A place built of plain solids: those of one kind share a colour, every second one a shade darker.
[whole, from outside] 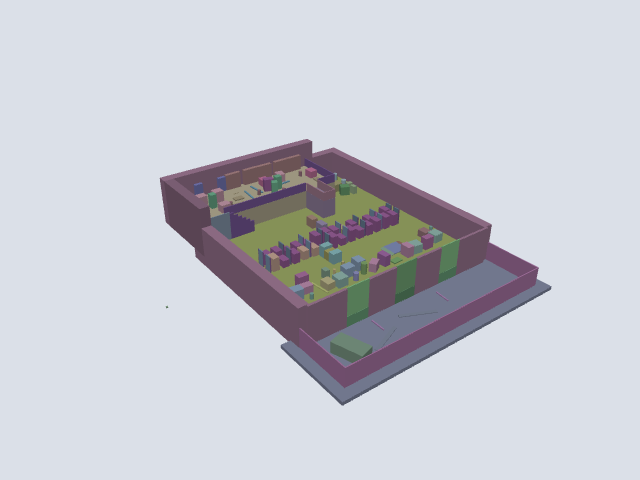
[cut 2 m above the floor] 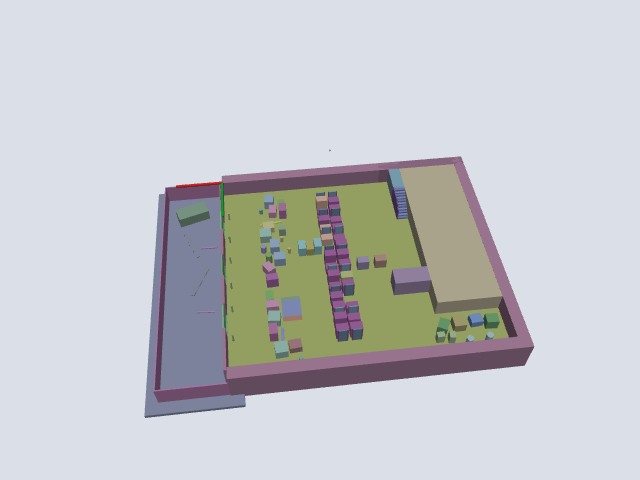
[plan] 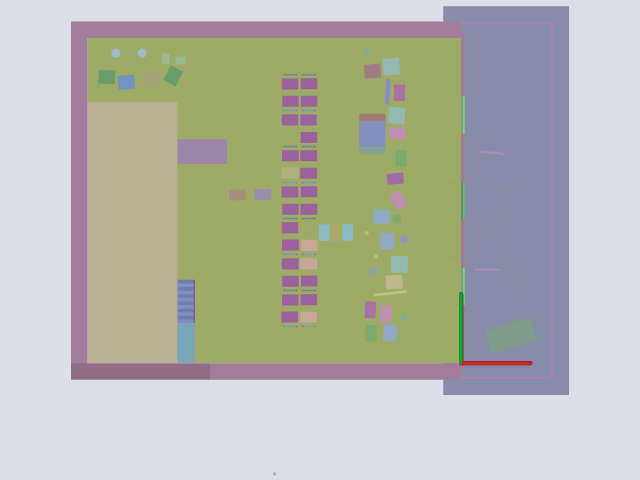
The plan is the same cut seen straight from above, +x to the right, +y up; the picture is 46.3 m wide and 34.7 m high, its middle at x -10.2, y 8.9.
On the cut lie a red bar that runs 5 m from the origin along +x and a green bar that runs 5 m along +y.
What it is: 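13 risers of 0.180 m up to a deck 2.34 m over the floor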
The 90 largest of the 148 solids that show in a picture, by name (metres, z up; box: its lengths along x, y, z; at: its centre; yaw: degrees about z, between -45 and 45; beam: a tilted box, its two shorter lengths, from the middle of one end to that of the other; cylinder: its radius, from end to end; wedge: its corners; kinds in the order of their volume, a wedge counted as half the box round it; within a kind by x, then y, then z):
{
 "floor_hall_asphalt_1": {"box": [27.0, 23.5, 1.6], "at": [-13.5, 11.75, -0.8]},
 "wall_concrete_1": {"box": [1.2, 21.3, 5.94], "at": [-27.6, 9.45, 2.57]},
 "wall_concrete_2": {"box": [1.2, 7.0, 3.6], "at": [-27.6, 21.2, 1.4]},
 "wall_concrete_3": {"box": [10.05, 1.2, 5.94], "at": [-23.18, -0.6, 2.57]},
 "wall_concrete_4": {"box": [28.2, 1.2, 4.8], "at": [-14.1, 24.1, 0.8]},
 "wall_concrete_5": {"box": [20.55, 1.2, 4.8], "at": [-10.28, -0.6, 0.8]},
 "wall_concrete_6": {"box": [0.3, 4.5, 4.8], "at": [0.15, 1.95, 0.8]},
 "wall_concrete_7": {"box": [0.3, 3.5, 4.8], "at": [0.15, 8.65, 0.8]},
 "wall_concrete_8": {"box": [0.3, 3.5, 4.8], "at": [0.15, 14.85, 0.8]},
 "wall_concrete_9": {"box": [0.3, 4.5, 4.8], "at": [0.15, 21.55, 0.8]},
 "floor_mezz_floorboards_1": {"box": [6.5, 18.9, 2.74], "at": [-23.75, 9.45, 0.97]},
 "yard_yard_asphalt_1": {"box": [9.1, 28.1, 0.4], "at": [3.25, 11.75, -1.4]},
 "load_cartons_1": {"box": [0.8, 1.2, 1.56], "at": [-23.53, 10.82, 3.12], "yaw": -18.1},
 "load_cartons_2": {"box": [1.2, 0.8, 1.29], "at": [-12.38, 3.33, 0.65]},
 "load_cartons_3": {"box": [1.2, 0.8, 1.36], "at": [-12.38, 12.38, 0.68]},
 "load_cartons_4": {"box": [1.2, 0.8, 1.5], "at": [-12.37, 9.79, 0.75]},
 "load_cartons_5": {"box": [1.2, 0.8, 1.12], "at": [-12.37, 17.58, 0.56]},
 "load_cartons_6": {"box": [1.2, 0.8, 1.49], "at": [-12.37, 20.18, 0.75]},
 "load_cartons_7": {"box": [1.2, 0.8, 1.1], "at": [-12.36, 7.17, 0.55]},
 "load_cartons_8": {"box": [1.2, 0.8, 1.35], "at": [-12.35, 4.56, 0.68]},
 "load_cartons_9": {"box": [1.2, 0.8, 1.3], "at": [-12.34, 14.98, 0.65]},
 "load_cartons_10": {"box": [1.2, 0.8, 1.11], "at": [-12.34, 18.92, 0.55]},
 "load_cartons_11": {"box": [1.2, 0.8, 1.53], "at": [-12.33, 11.13, 0.77]},
 "load_cartons_12": {"box": [1.2, 0.8, 1.49], "at": [-11.02, 13.73, 0.75]},
 "load_cartons_13": {"box": [1.2, 0.8, 1.09], "at": [-11.02, 14.99, 0.54]},
 "load_cartons_14": {"box": [1.2, 0.8, 1.44], "at": [-11.02, 17.57, 0.72]},
 "load_cartons_15": {"box": [1.2, 0.8, 1.51], "at": [-11.01, 11.13, 0.76]},
 "load_cartons_16": {"box": [1.2, 0.8, 1.47], "at": [-11.0, 20.19, 0.73]},
 "load_cartons_17": {"box": [1.2, 0.8, 1.3], "at": [-10.99, 16.31, 0.65]},
 "load_cartons_18": {"box": [1.2, 0.8, 1.54], "at": [-10.99, 18.92, 0.77]},
 "load_cartons_19": {"box": [1.2, 0.8, 1.24], "at": [-10.98, 5.93, 0.62]},
 "stair_mezz_timber_1": {"box": [1.15, 0.52, 2.03], "at": [-19.93, 3.16, 0.96]},
 "stair_mezz_timber_2": {"box": [1.15, 0.78, 1.85], "at": [-19.93, 3.29, 0.88]},
 "stair_mezz_timber_3": {"box": [1.15, 1.04, 1.67], "at": [-19.93, 3.42, 0.79]},
 "stair_mezz_timber_4": {"box": [1.15, 1.3, 1.49], "at": [-19.93, 3.55, 0.69]},
 "stair_mezz_timber_5": {"box": [1.15, 1.56, 1.31], "at": [-19.93, 3.68, 0.6]},
 "stair_mezz_timber_6": {"box": [1.15, 1.82, 1.13], "at": [-19.93, 3.81, 0.52]},
 "stair_mezz_timber_7": {"box": [1.15, 2.08, 0.95], "at": [-19.93, 3.94, 0.42]},
 "stair_mezz_timber_8": {"box": [1.15, 2.34, 0.77], "at": [-19.93, 4.07, 0.34]},
 "stair_mezz_timber_9": {"box": [1.15, 2.6, 0.59], "at": [-19.93, 4.2, 0.24]},
 "stair_mezz_timber_10": {"box": [1.15, 2.86, 0.41], "at": [-19.93, 4.33, 0.15]},
 "floor_gangwaymezz_metal_1": {"box": [3.6, 1.8, 2.39], "at": [-18.7, 15.29, 1.15]},
 "fence_metal_1": {"box": [6.74, 0.12, 2.6], "at": [3.25, -1.06, -0.3]},
 "fence_metal_2": {"box": [6.74, 0.12, 2.6], "at": [3.25, 24.56, -0.3]},
 "fence_metal_3": {"box": [0.12, 25.74, 2.6], "at": [6.56, 11.75, -0.3]},
 "shelf_1": {"box": [0.5, 2.0, 1.98], "at": [-26.71, 7.59, 3.33]},
 "shelf_2": {"box": [0.5, 2.0, 1.98], "at": [-26.71, 10.14, 3.33]},
 "shelf_3": {"box": [0.5, 2.0, 1.95], "at": [-26.71, 12.21, 3.31]},
 "shelf_4": {"box": [0.5, 2.0, 1.95], "at": [-26.71, 14.73, 3.31]},
 "shelf_5": {"box": [0.5, 2.0, 1.94], "at": [-26.71, 16.79, 3.31]},
 "floor_mezzland_floorboards_1": {"box": [1.15, 2.9, 2.74], "at": [-19.93, 1.45, 0.97]},
 "skip_yard_1": {"box": [3.4, 1.7, 1.25], "at": [3.64, 2.0, -0.58], "yaw": 17.2},
 "load_crate_1": {"box": [1.2, 1.0, 1.03], "at": [-25.08, 13.54, 2.85], "yaw": -11.2},
 "load_crate_2": {"box": [1.0, 1.2, 1.15], "at": [-24.99, 2.29, 2.91], "yaw": 0.1},
 "load_crate_3": {"box": [1.0, 1.2, 1.38], "at": [-24.64, 4.28, 3.03], "yaw": 0.9},
 "load_crate_4": {"box": [1.0, 1.2, 0.95], "at": [-21.89, 3.69, 2.81], "yaw": -0.3},
 "load_drums_hall_1": {"box": [1.2, 1.2, 1.03], "at": [-5.05, 21.43, 0.52], "yaw": 4.1},
 "load_drums_hall_2": {"box": [1.2, 1.2, 1.04], "at": [-4.66, 17.89, 0.52], "yaw": -6.1},
 "load_drums_hall_3": {"box": [1.2, 1.2, 1.04], "at": [-4.45, 7.14, 0.52], "yaw": -1.0},
 "ibc_hall_1": {"box": [1.2, 1.0, 1.16], "at": [-5.74, 10.58, 0.58], "yaw": -1.6},
 "ibc_hall_2": {"box": [1.0, 1.2, 1.16], "at": [-5.33, 8.82, 0.58], "yaw": -1.2},
 "ibc_hall_3": {"box": [1.0, 1.2, 1.16], "at": [-5.14, 2.18, 0.58], "yaw": -6.0},
 "floor_sill_concrete_1": {"box": [0.3, 2.7, 1.6], "at": [0.15, 5.55, -0.8]},
 "floor_sill_concrete_2": {"box": [0.3, 2.7, 1.6], "at": [0.15, 11.75, -0.8]},
 "floor_sill_concrete_3": {"box": [0.3, 2.7, 1.6], "at": [0.15, 17.95, -0.8]},
 "load_bales_1": {"box": [1.2, 0.8, 1.58], "at": [-11.02, 3.32, 0.79]},
 "load_bales_2": {"box": [1.2, 0.8, 1.11], "at": [-11.02, 7.18, 0.56]},
 "load_bales_3": {"box": [1.2, 0.8, 1.04], "at": [-10.97, 8.51, 0.52]},
 "shutter_metal_1": {"box": [0.12, 2.7, 3.3], "at": [0.2, 5.55, 1.65]},
 "shutter_metal_2": {"box": [0.12, 2.7, 3.3], "at": [0.2, 11.75, 1.65]},
 "shutter_metal_3": {"box": [0.12, 2.7, 3.3], "at": [0.2, 17.95, 1.65]},
 "ibc_side_1": {"box": [1.2, 1.0, 1.16], "at": [-25.62, 20.68, 0.58], "yaw": -3.4},
 "ibc_side_2": {"box": [1.0, 1.2, 1.16], "at": [-20.8, 20.78, 0.58], "yaw": -27.4},
 "load_cartons_hall_1": {"box": [0.8, 1.2, 1.36], "at": [-6.56, 3.85, 0.68], "yaw": -3.2},
 "load_cartons_hall_2": {"box": [0.8, 1.2, 1.39], "at": [-4.46, 19.54, 0.7]},
 "load_cartons_barred_1": {"box": [0.8, 1.2, 1.35], "at": [-9.89, 9.42, 0.68]},
 "load_cartons_barred_2": {"box": [0.8, 1.2, 1.25], "at": [-8.21, 9.44, 0.62]},
 "load_sacks_hall_1": {"box": [1.22, 0.84, 1.28], "at": [-4.58, 16.62, 0.64]},
 "load_sacks_hall_2": {"box": [0.84, 1.22, 1.02], "at": [-4.53, 11.76, 0.51], "yaw": 32.8},
 "stillage_1": {"box": [1.2, 1.0, 0.86], "at": [-25.11, 11.18, 2.77], "yaw": -3.4},
 "stillage_2": {"box": [1.2, 1.0, 0.89], "at": [-23.78, 17.55, 2.79], "yaw": 2.6},
 "cage_1": {"box": [0.8, 0.72, 1.72], "at": [-23.48, 3.03, 3.2], "yaw": -0.8},
 "cage_2": {"box": [0.8, 0.72, 1.73], "at": [-21.98, 10.72, 3.21], "yaw": -26.4},
 "load_drums_side_1": {"box": [1.2, 1.2, 1.04], "at": [-22.42, 20.55, 0.52], "yaw": 1.5},
 "load_bales_hall_1": {"box": [1.2, 0.8, 1.29], "at": [-4.76, 13.33, 0.64], "yaw": 4.6},
 "rail_mezzland_1": {"box": [0.12, 2.9, 3.44], "at": [-19.29, 1.45, 1.72]},
 "load_bales_pinch_1": {"box": [1.2, 0.8, 1.24], "at": [-14.33, 12.19, 0.62]},
 "load_cartons_pinch_1": {"box": [1.2, 0.8, 1.19], "at": [-16.18, 12.15, 0.59]},
 "load_sacks_1": {"box": [1.22, 0.84, 1.03], "at": [-12.39, 13.74, 0.52]},
 "stillage_hall_1": {"box": [1.2, 1.0, 0.82], "at": [-6.4, 21.11, 0.41], "yaw": 4.4}
}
